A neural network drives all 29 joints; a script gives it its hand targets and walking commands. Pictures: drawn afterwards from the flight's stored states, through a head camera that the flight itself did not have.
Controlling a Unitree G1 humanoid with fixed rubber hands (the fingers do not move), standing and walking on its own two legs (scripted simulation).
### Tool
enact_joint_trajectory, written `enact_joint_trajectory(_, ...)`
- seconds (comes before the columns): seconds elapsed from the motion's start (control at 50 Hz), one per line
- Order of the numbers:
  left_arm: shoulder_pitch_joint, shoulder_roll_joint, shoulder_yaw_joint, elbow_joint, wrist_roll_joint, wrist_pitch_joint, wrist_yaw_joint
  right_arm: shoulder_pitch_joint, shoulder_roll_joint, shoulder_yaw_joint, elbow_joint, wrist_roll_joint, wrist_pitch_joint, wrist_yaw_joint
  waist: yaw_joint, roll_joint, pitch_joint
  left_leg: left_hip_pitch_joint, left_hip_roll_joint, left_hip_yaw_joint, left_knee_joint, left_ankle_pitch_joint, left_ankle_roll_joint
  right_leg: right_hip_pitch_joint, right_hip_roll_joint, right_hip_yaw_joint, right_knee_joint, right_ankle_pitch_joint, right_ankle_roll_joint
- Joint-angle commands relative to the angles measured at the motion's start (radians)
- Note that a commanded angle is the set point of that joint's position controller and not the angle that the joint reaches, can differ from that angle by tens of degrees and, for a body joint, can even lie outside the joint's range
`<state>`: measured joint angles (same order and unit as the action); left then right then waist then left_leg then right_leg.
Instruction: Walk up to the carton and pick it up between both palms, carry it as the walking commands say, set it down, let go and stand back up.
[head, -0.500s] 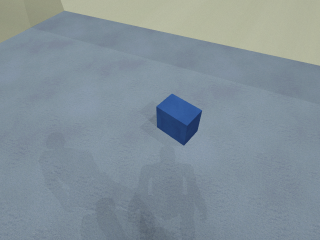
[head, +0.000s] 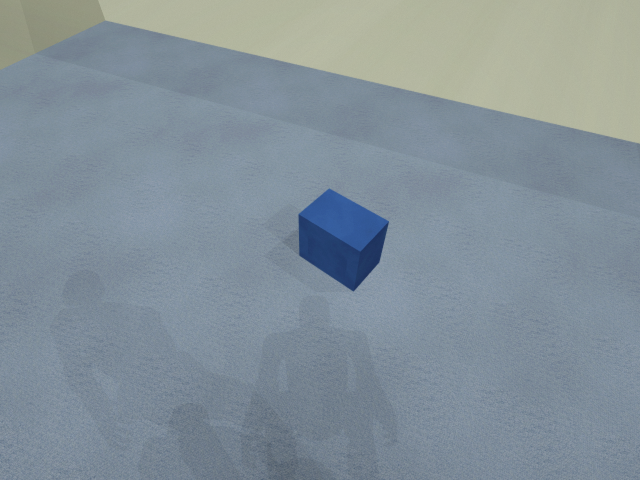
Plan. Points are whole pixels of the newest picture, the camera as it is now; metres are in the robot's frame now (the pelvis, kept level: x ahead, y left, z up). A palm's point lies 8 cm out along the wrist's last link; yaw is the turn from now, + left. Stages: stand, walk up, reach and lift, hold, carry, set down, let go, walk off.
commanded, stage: walk up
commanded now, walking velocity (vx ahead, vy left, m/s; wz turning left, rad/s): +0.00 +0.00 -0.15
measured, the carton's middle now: (341, 239) +1.01 -0.10 -0.65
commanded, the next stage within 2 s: none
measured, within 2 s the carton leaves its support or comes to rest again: neither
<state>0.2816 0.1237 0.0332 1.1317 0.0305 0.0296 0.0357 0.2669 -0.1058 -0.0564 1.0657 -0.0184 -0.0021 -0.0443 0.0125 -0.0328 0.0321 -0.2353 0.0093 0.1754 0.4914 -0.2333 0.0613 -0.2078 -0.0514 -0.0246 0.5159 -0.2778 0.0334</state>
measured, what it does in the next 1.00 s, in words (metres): stands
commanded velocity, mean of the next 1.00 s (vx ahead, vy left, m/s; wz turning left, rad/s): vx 0.01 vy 0.00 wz -0.08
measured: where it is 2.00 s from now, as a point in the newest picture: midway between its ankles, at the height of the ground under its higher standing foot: outside the picture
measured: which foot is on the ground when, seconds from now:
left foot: down 0.00-1.00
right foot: down 0.00-1.00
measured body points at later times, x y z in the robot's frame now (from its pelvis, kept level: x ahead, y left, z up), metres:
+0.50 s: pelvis +0.02 -0.02 -0.01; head +0.03 -0.03 +0.44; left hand +0.07 +0.20 -0.16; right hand +0.03 -0.24 -0.17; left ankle +0.03 +0.08 -0.74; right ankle +0.00 -0.14 -0.74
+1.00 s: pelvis +0.04 -0.02 +0.00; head +0.05 -0.02 +0.45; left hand +0.06 +0.20 -0.16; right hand +0.04 -0.23 -0.16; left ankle +0.03 +0.08 -0.74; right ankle +0.00 -0.14 -0.74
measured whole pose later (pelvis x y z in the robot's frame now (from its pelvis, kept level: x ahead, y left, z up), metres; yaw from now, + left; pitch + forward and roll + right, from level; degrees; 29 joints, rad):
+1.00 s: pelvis +0.04 -0.02 +0.00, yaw -2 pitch -1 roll +0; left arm 0.26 0.13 0.05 1.10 0.01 0.00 0.03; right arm 0.29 -0.12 -0.04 1.05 0.00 -0.01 -0.03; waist 0.00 0.00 0.03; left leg -0.20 0.05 0.19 0.54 -0.32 0.02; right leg -0.17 -0.01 -0.01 0.54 -0.35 0.00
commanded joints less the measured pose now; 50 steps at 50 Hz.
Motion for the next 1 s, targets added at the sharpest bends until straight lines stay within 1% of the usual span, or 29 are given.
enact_joint_trajectory(0.0,0.037,0.097,0.015,-0.045,0.0,-0.02,0.001,0.026,-0.134,-0.026,-0.063,0.003,-0.016,-0.004,-0.004,0.061,0.049,-0.009,0.158,-0.158,-0.174,-0.184,-0.013,-0.103,-0.041,0.034,-0.07,0.04,-0.041)
enact_joint_trajectory(0.08,0.026,0.087,0.016,-0.063,-0.002,-0.023,-0.001,0.055,-0.135,-0.028,-0.063,0.002,-0.014,-0.004,-0.011,0.041,0.017,0.005,0.192,-0.19,-0.166,-0.182,0.006,-0.117,-0.023,0.023,-0.013,0.028,-0.035)
enact_joint_trajectory(0.1,0.027,0.085,0.016,-0.065,-0.002,-0.023,-0.002,0.052,-0.136,-0.029,-0.064,-0.001,-0.015,-0.003,-0.011,0.072,0.034,0.007,0.192,-0.189,-0.161,-0.191,0.008,-0.141,-0.022,0.038,-0.008,0.029,-0.039)
enact_joint_trajectory(0.12,0.031,0.099,0.017,-0.07,-0.001,-0.022,-0.003,0.046,-0.152,-0.032,-0.07,0.0,-0.015,-0.002,-0.007,0.067,0.03,0.01,0.197,-0.179,-0.157,-0.201,0.004,-0.149,-0.018,0.034,0.003,0.025,-0.039)
enact_joint_trajectory(0.16,0.046,0.093,0.018,-0.068,-0.002,-0.024,-0.003,0.036,-0.131,-0.028,-0.076,0.004,-0.012,-0.001,0.002,0.045,0.038,-0.023,0.172,-0.152,-0.129,-0.19,-0.008,-0.12,-0.038,0.062,-0.042,0.043,-0.054)
enact_joint_trajectory(0.18,0.033,0.122,0.024,-0.076,-0.001,-0.026,-0.004,0.028,-0.156,-0.036,-0.085,0.008,-0.01,-0.002,-0.001,0.004,0.046,-0.01,0.146,-0.113,-0.085,-0.181,-0.021,-0.155,-0.054,0.099,-0.059,0.027,-0.067)
enact_joint_trajectory(0.2,0.018,0.139,0.03,-0.081,-0.001,-0.026,-0.006,0.02,-0.149,-0.032,-0.09,0.004,-0.008,-0.002,-0.006,-0.025,0.053,0.022,0.137,-0.106,-0.057,-0.169,-0.028,-0.202,-0.063,0.13,-0.065,0.015,-0.076)
enact_joint_trajectory(0.24,-0.006,0.15,0.035,-0.092,-0.004,-0.026,-0.007,0.053,-0.137,-0.027,-0.088,0.002,-0.01,-0.001,-0.02,-0.013,0.038,0.045,0.129,-0.105,-0.031,-0.143,-0.033,-0.229,-0.069,0.15,-0.059,0.017,-0.082)
enact_joint_trajectory(0.26,-0.005,0.137,0.033,-0.094,-0.002,-0.029,-0.006,0.057,-0.125,-0.022,-0.089,0.002,-0.01,0.001,-0.018,-0.03,0.03,0.027,0.131,-0.113,-0.038,-0.139,-0.032,-0.201,-0.064,0.139,-0.063,0.017,-0.08)
enact_joint_trajectory(0.3,-0.004,0.143,0.039,-0.107,-0.003,-0.027,-0.008,0.053,-0.133,-0.02,-0.097,0.002,-0.015,0.002,-0.014,-0.018,0.028,0.053,0.142,-0.116,-0.039,-0.15,-0.028,-0.242,-0.056,0.138,-0.039,-0.009,-0.079)
enact_joint_trajectory(0.36,0.005,0.114,0.029,-0.11,-0.007,-0.031,-0.006,0.092,-0.116,-0.008,-0.098,0.001,-0.024,0.006,-0.023,0.036,-0.006,0.046,0.179,-0.15,-0.074,-0.069,-0.011,-0.178,-0.033,0.093,0.017,0.1,-0.062)
enact_joint_trajectory(0.38,0.021,0.105,0.028,-0.101,-0.005,-0.032,-0.005,0.068,-0.107,0.0,-0.1,0.002,-0.029,0.005,-0.006,0.041,-0.008,0.016,0.189,-0.145,-0.089,-0.028,-0.007,-0.12,-0.038,0.078,0.003,0.138,-0.061)
enact_joint_trajectory(0.4,0.042,0.109,0.031,-0.094,-0.005,-0.033,-0.001,0.049,-0.109,0.0,-0.107,0.002,-0.033,0.006,0.007,0.027,-0.013,-0.003,0.181,-0.132,-0.074,-0.006,-0.013,-0.093,-0.051,0.091,-0.019,0.169,-0.066)
enact_joint_trajectory(0.42,0.043,0.115,0.027,-0.094,-0.004,-0.036,0.0,0.056,-0.113,-0.003,-0.111,0.007,-0.032,0.007,-0.003,-0.005,-0.012,0.009,0.15,-0.096,-0.037,0.009,-0.023,-0.087,-0.067,0.113,-0.043,0.202,-0.077)
enact_joint_trajectory(0.44,0.031,0.163,0.047,-0.101,-0.01,-0.036,-0.001,0.053,-0.149,-0.017,-0.11,0.009,-0.032,0.006,0.002,-0.02,-0.01,0.044,0.134,-0.063,0.005,-0.001,-0.031,-0.127,-0.083,0.147,-0.04,0.225,-0.093)
enact_joint_trajectory(0.5,0.006,0.16,0.046,-0.109,-0.013,-0.039,-0.006,0.095,-0.125,-0.013,-0.098,0.007,-0.024,0.007,-0.017,-0.035,-0.004,0.082,0.126,-0.064,0.034,0.027,-0.04,-0.169,-0.088,0.171,-0.027,0.26,-0.106)
enact_joint_trajectory(0.52,-0.011,0.158,0.044,-0.113,-0.013,-0.04,-0.005,0.102,-0.118,-0.01,-0.098,0.005,-0.025,0.01,-0.024,-0.019,-0.018,0.089,0.137,-0.075,0.011,0.033,-0.036,-0.17,-0.074,0.151,-0.011,0.219,-0.094)
enact_joint_trajectory(0.56,0.002,0.137,0.039,-0.114,-0.014,-0.042,-0.005,0.108,-0.111,-0.002,-0.093,0.004,-0.03,0.007,-0.019,0.048,-0.022,0.093,0.171,-0.098,-0.028,0.098,-0.024,-0.15,-0.039,0.094,0.03,0.236,-0.071)
enact_joint_trajectory(0.58,0.006,0.12,0.035,-0.107,-0.014,-0.041,-0.004,0.098,-0.085,0.009,-0.091,0.005,-0.034,0.007,-0.01,0.045,-0.025,0.051,0.182,-0.11,-0.051,0.135,-0.018,-0.086,-0.042,0.082,-0.005,0.235,-0.065)
enact_joint_trajectory(0.6,0.029,0.124,0.038,-0.103,-0.016,-0.04,-0.002,0.084,-0.11,0.002,-0.094,0.003,-0.035,0.008,0.0,0.055,-0.027,0.061,0.167,-0.081,-0.037,0.125,-0.024,-0.082,-0.05,0.091,-0.007,0.256,-0.071)
enact_joint_trajectory(0.62,0.021,0.14,0.039,-0.097,-0.013,-0.04,0.0,0.083,-0.11,0.003,-0.097,0.009,-0.036,0.007,-0.007,0.018,-0.021,0.063,0.16,-0.078,-0.031,0.129,-0.029,-0.08,-0.055,0.099,-0.013,0.266,-0.075)
enact_joint_trajectory(0.66,0.009,0.151,0.046,-0.104,-0.018,-0.039,-0.001,0.092,-0.139,-0.008,-0.084,0.009,-0.036,0.004,-0.009,0.044,-0.008,0.096,0.17,-0.073,-0.029,0.135,-0.027,-0.113,-0.047,0.094,0.016,0.294,-0.079)
enact_joint_trajectory(0.7,0.015,0.132,0.045,-0.094,-0.02,-0.036,0.0,0.108,-0.094,0.008,-0.082,0.01,-0.04,0.007,-0.007,0.055,-0.014,0.077,0.177,-0.085,-0.044,0.15,-0.025,-0.079,-0.05,0.085,-0.003,0.28,-0.071)
enact_joint_trajectory(0.74,0.022,0.127,0.042,-0.092,-0.012,-0.036,0.0,0.08,-0.093,0.011,-0.083,0.009,-0.036,0.008,0.002,0.018,0.016,0.058,0.151,-0.073,-0.039,0.114,-0.035,-0.068,-0.062,0.097,-0.036,0.29,-0.073)
enact_joint_trajectory(0.78,0.023,0.135,0.041,-0.086,-0.015,-0.04,-0.002,0.095,-0.106,0.004,-0.079,0.009,-0.032,0.006,-0.011,0.033,-0.004,0.102,0.151,-0.063,-0.033,0.113,-0.038,-0.08,-0.066,0.106,-0.039,0.319,-0.074)
enact_joint_trajectory(0.9,0.015,0.124,0.039,-0.078,-0.014,-0.044,0.003,0.104,-0.097,0.008,-0.062,0.017,-0.029,0.006,-0.018,0.007,0.009,0.098,0.15,-0.083,-0.041,0.155,-0.039,-0.048,-0.075,0.084,-0.068,0.328,-0.063)
enact_joint_trajectory(0.92,0.017,0.119,0.038,-0.077,-0.016,-0.045,0.003,0.102,-0.098,0.004,-0.053,0.016,-0.027,0.006,-0.017,0.027,0.009,0.101,0.144,-0.076,-0.039,0.135,-0.042,-0.051,-0.074,0.091,-0.073,0.328,-0.066)
enact_joint_trajectory(0.96,0.026,0.153,0.053,-0.077,-0.018,-0.044,0.008,0.111,-0.116,0.003,-0.048,0.022,-0.028,0.005,-0.016,0.024,0.016,0.102,0.15,-0.098,-0.03,0.211,-0.037,-0.045,-0.079,0.068,-0.051,0.332,-0.06)
enact_joint_trajectory(0.98,0.028,0.134,0.042,-0.074,-0.015,-0.045,0.007,0.11,-0.099,0.007,-0.044,0.016,-0.029,0.006,-0.017,0.021,-0.002,0.104,0.159,-0.098,-0.043,0.197,-0.033,-0.029,-0.076,0.074,-0.066,0.327,-0.058)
